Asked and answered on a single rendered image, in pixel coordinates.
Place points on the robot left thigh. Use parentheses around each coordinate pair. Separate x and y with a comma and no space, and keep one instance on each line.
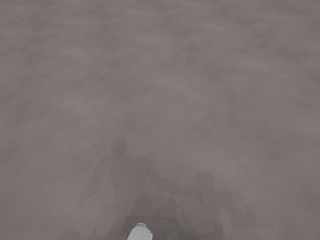
(140,233)

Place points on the left robot shin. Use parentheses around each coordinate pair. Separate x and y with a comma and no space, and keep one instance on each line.
(141,225)

